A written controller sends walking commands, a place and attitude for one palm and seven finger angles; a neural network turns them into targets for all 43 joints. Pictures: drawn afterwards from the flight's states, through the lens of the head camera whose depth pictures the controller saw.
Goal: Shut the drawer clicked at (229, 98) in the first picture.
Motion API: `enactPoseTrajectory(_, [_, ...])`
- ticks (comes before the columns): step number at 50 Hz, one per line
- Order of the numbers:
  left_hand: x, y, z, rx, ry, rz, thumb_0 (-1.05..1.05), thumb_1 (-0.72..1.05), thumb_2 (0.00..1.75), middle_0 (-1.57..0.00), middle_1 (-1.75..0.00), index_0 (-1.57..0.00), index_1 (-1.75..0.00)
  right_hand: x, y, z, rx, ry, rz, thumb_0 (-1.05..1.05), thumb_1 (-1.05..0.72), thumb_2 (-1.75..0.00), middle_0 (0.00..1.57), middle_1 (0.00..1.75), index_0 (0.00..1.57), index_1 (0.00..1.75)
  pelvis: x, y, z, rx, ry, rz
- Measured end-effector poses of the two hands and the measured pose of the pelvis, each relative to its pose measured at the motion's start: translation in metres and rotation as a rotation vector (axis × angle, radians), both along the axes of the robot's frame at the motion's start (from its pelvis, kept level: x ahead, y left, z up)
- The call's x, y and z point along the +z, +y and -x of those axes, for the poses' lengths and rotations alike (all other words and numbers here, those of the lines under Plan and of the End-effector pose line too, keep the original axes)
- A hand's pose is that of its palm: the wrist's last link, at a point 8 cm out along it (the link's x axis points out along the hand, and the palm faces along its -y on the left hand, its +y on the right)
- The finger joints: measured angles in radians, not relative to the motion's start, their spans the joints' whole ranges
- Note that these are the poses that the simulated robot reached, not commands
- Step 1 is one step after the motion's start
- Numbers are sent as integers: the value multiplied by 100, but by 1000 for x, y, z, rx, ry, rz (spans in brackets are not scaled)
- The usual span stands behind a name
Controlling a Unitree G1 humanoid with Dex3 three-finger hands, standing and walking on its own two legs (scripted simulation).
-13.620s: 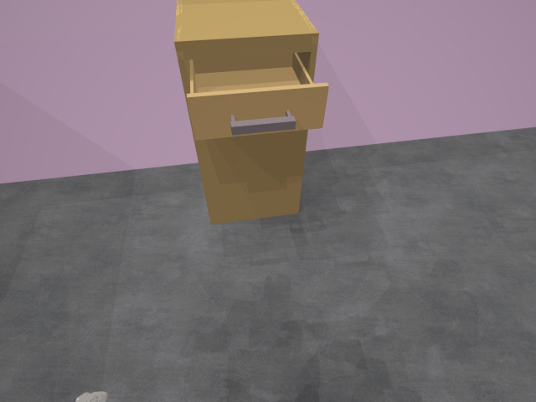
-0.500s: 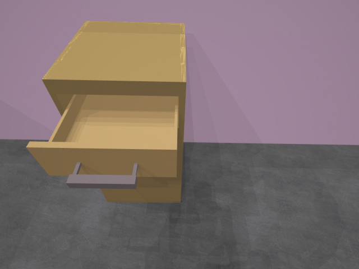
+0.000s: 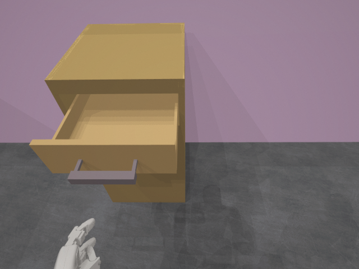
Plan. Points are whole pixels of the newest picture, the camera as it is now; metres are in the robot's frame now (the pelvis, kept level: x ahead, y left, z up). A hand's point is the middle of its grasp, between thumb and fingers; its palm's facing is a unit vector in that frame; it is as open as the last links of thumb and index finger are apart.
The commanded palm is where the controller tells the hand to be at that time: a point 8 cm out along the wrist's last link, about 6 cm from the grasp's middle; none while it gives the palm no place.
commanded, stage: raise the hand and make a fist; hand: left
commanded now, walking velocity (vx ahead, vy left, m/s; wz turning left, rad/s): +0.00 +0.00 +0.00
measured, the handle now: (105, 170) +0.38 +0.22 -0.03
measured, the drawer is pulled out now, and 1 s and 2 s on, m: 0.22 0.22 0.22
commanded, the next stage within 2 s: bring the fist close to the handle in 1.72 s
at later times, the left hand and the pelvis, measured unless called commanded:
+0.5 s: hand (105, 252) +0.17 +0.16 +0.00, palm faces -0.01 -1.00 -0.06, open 4.6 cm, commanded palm +0.15 +0.22 +0.00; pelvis -0.04 -0.03 -0.07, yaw +1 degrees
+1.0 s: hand (95, 234) +0.19 +0.18 +0.04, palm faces +0.02 -1.00 -0.04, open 3.1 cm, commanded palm +0.16 +0.23 +0.05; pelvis -0.01 +0.01 -0.04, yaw +0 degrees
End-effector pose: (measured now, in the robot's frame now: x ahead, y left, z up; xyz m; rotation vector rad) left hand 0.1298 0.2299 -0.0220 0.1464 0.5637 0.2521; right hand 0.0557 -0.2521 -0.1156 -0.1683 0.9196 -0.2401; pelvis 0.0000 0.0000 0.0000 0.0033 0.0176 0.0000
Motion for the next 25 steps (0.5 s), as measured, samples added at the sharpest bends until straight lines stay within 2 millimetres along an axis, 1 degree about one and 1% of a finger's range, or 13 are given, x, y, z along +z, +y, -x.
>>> enactPoseTrajectory(2, [26,-15,-33,-74,-237,33,4,97,90,-27,-38,-27,-38,8,-11,-27,29,-127,32,2,-92,-90,20,30,20,30,-8,-1,6,-2,38,-2])
enactPoseTrajectory(3, [34,-25,-45,-114,-343,67,4,96,90,-28,-40,-28,-40,13,-15,-40,41,-185,45,2,-92,-90,20,30,20,30,-12,-2,9,-9,60,-5])
enactPoseTrajectory(4, [39,-34,-52,-157,-439,106,3,95,90,-30,-42,-30,-41,18,-19,-53,54,-237,57,2,-92,-90,20,30,20,30,-18,-4,12,-16,81,-8])
enactPoseTrajectory(6, [40,-50,-56,-244,-580,162,2,94,90,-33,-45,-33,-45,27,-25,-76,79,-326,73,1,-91,-90,20,30,20,30,-30,-8,17,-28,112,-13])
enactPoseTrajectory(8, [29,-58,-48,-296,-620,184,1,93,90,-37,-49,-37,-49,34,-27,-98,106,-392,84,1,-91,-90,20,30,20,30,-41,-12,21,-34,129,-20])
enactPoseTrajectory(10, [12,-59,-34,-294,-574,194,1,92,90,-41,-53,-41,-53,39,-26,-116,131,-439,89,1,-91,-90,19,30,20,30,-51,-16,24,-31,135,-21])
enactPoseTrajectory(12, [-4,-52,-16,-251,-498,184,1,91,90,-45,-57,-45,-57,41,-22,-131,157,-468,86,1,-91,-90,19,30,20,30,-57,-19,26,-24,139,-15])
enactPoseTrajectory(14, [-11,-40,1,-191,-450,147,1,90,90,-49,-62,-49,-62,40,-14,-141,184,-485,77,1,-91,-90,19,30,20,30,-62,-22,27,-16,141,-6])
enactPoseTrajectory(15, [-10,-33,8,-165,-446,122,1,90,90,-51,-64,-51,-64,37,-10,-144,198,-487,70,1,-91,-90,19,30,20,30,-63,-23,28,-11,144,-1])
enactPoseTrajectory(17, [-2,-20,17,-135,-478,72,2,90,90,-55,-68,-55,-68,29,0,-145,225,-479,53,1,-90,-90,19,30,20,30,-67,-26,30,1,150,13])
enactPoseTrajectory(19, [9,-13,18,-139,-540,41,2,90,90,-59,-73,-59,-72,17,8,-141,247,-457,31,1,-90,-90,19,30,20,30,-70,-27,32,12,156,26])
enactPoseTrajectory(22, [21,-11,5,-207,-602,44,2,90,90,-65,-79,-65,-79,-3,19,-125,255,-401,-6,1,-90,-90,20,30,20,30,-72,-27,36,21,159,40])
enactPoseTrajectory(25, [23,-15,-17,-285,-577,88,1,90,90,-71,-85,-71,-85,-18,23,-102,225,-332,-36,1,-90,-90,20,30,21,30,-69,-25,38,20,159,43])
